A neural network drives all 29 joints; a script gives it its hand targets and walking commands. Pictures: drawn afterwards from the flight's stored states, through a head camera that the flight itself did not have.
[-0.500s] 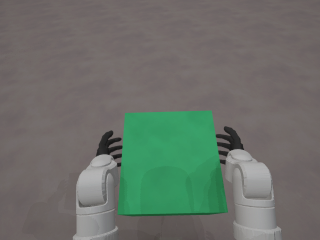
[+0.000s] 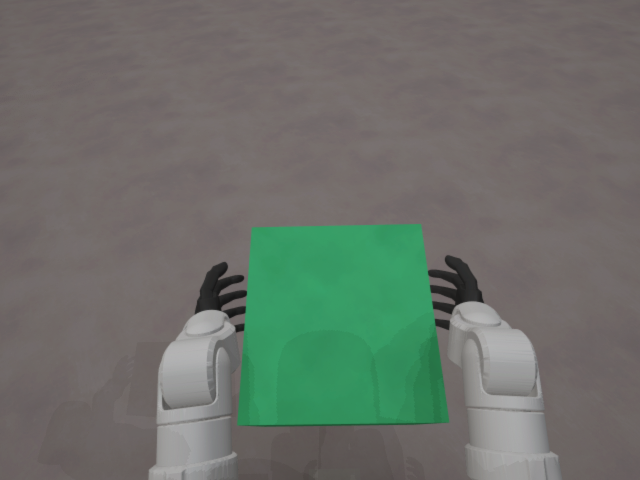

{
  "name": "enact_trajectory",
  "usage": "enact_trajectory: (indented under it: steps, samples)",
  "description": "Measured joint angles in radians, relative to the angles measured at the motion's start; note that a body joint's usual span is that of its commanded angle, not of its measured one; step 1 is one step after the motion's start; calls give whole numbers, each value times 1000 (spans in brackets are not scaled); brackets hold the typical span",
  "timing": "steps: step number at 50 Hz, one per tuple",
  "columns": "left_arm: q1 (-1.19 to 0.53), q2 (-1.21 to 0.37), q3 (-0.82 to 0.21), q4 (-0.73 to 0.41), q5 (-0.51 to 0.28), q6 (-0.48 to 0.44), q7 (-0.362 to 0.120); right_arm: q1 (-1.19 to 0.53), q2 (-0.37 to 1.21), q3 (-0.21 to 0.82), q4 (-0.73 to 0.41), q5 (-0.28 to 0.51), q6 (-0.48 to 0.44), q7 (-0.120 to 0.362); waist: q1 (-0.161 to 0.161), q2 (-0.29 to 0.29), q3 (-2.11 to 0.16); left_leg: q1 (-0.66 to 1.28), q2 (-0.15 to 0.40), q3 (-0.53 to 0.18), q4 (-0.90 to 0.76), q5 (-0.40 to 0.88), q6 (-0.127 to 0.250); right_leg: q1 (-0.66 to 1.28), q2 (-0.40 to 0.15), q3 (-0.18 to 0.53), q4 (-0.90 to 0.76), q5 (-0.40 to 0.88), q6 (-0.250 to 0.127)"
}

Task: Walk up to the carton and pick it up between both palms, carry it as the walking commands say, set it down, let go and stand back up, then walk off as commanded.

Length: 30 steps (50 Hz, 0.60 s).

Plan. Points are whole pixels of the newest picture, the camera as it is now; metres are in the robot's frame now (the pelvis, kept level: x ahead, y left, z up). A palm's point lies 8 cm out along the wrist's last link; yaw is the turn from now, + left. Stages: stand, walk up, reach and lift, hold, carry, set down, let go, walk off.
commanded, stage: carry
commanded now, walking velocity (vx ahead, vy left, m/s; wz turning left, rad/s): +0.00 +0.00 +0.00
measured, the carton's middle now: (337, 332) +0.32 +0.00 -0.01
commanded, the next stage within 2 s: none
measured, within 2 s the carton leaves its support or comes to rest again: neither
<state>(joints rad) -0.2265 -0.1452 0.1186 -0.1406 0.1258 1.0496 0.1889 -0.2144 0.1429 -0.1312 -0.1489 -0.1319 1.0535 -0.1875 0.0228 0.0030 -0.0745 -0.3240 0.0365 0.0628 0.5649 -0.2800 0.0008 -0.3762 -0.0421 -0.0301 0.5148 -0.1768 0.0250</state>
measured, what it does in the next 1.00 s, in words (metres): stands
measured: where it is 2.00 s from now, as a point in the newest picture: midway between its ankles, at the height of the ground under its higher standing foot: outside the picture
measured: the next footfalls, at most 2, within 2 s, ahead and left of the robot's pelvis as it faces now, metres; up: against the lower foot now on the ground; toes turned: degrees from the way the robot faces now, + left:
right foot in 1.64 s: +0.02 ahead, -0.07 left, +0.00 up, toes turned +4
left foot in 1.92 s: -0.03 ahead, +0.29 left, +0.00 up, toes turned +25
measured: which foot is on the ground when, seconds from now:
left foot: down 0.00-1.00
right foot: down 0.00-1.00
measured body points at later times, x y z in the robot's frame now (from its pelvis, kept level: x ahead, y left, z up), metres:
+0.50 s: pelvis +0.00 +0.00 +0.00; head -0.01 +0.00 +0.45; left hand +0.29 +0.16 +0.06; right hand +0.29 -0.16 +0.06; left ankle +0.01 +0.12 -0.73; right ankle +0.05 -0.14 -0.73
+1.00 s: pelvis -0.01 +0.00 +0.00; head -0.02 +0.00 +0.45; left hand +0.28 +0.16 +0.06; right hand +0.28 -0.15 +0.06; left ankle +0.01 +0.12 -0.73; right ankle +0.05 -0.14 -0.73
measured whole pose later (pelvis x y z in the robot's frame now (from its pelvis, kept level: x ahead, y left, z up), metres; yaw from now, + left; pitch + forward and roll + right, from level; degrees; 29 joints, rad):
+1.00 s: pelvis -0.01 +0.00 +0.00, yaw +0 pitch +2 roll +0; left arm -0.17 -0.14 0.11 -0.11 0.11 0.95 0.18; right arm -0.16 0.13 -0.12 -0.11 -0.12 0.95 -0.17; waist 0.01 0.00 -0.08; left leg -0.33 0.04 0.07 0.56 -0.26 0.00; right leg -0.38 -0.05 -0.04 0.51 -0.16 0.02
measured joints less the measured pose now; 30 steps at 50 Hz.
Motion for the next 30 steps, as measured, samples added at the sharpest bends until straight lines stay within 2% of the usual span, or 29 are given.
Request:
enact_trajectory:
  steps: [16,30]
  samples:
    - [35,6,-2,42,-6,-83,-14,31,-5,3,47,7,-84,17,-6,-1,4,3,6,2,2,-2,-3,4,3,-4,0,0,-3]
    - [64,11,-12,36,-13,-112,-16,58,-9,13,42,16,-111,20,-9,-2,2,-1,7,2,1,5,-3,0,1,-7,-2,8,-4]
